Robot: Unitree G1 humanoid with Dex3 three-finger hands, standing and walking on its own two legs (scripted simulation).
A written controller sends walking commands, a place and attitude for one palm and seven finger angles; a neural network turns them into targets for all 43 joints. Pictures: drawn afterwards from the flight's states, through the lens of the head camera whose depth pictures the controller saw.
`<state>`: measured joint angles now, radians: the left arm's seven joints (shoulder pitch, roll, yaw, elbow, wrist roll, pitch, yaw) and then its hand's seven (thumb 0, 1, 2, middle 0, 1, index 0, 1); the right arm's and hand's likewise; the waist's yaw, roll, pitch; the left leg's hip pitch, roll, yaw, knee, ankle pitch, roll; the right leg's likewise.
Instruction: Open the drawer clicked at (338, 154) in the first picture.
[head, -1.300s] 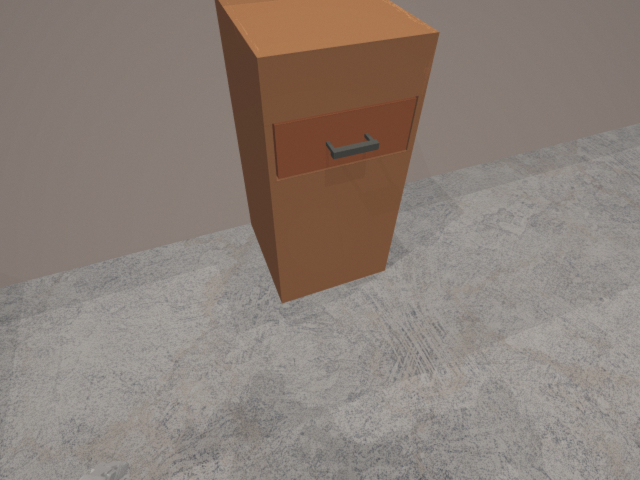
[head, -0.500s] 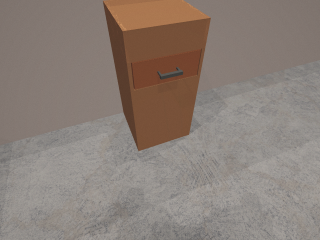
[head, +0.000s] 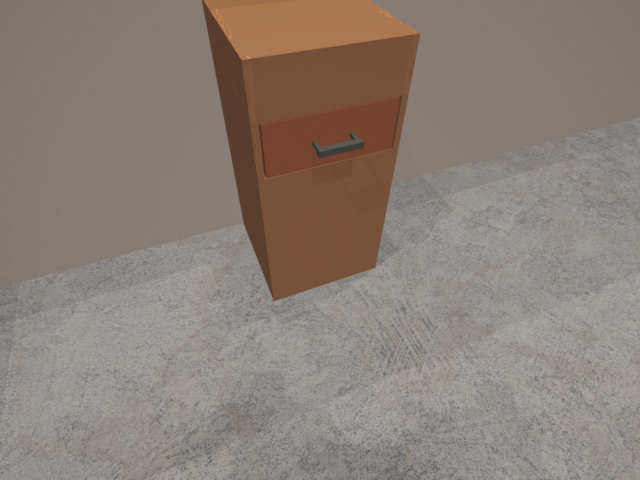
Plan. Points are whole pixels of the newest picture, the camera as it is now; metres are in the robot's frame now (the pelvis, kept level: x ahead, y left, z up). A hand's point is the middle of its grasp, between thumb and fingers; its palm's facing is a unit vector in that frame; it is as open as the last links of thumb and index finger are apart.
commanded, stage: look at it before walking up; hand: left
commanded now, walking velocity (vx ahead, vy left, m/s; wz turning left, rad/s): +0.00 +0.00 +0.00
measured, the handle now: (337, 144) +0.93 +0.00 -0.11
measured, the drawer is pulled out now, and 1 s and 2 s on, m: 0.00 0.00 0.00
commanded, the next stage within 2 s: walk to a spot facing it in 0.14 s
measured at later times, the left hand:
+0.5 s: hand out of the picture +0.07 +0.23 -0.17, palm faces -0.09 -0.95 -0.30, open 7.4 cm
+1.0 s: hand out of the picture +0.06 +0.16 -0.16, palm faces -0.27 -0.93 -0.26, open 7.4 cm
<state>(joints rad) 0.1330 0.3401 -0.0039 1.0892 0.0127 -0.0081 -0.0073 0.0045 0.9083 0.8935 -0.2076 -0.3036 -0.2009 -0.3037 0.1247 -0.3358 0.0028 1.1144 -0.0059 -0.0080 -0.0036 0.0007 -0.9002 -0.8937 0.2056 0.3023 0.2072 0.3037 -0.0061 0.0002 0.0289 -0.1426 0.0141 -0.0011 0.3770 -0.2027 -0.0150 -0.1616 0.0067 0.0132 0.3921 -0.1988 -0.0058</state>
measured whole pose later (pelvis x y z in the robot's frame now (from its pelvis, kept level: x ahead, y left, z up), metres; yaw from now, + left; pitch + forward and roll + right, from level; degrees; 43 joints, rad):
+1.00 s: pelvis -0.04 -0.02 +0.00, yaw -21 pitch +1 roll +2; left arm 0.28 0.20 0.06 0.93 0.02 0.03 -0.01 0.00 0.91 0.89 -0.21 -0.30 -0.20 -0.30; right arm 0.10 -0.24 -0.07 0.93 -0.01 0.06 -0.03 0.00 -0.90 -0.89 0.20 0.30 0.20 0.30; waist 0.04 0.00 0.06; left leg -0.44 0.04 -0.04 1.00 -0.37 -0.07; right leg -0.31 0.10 0.13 0.45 -0.14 -0.08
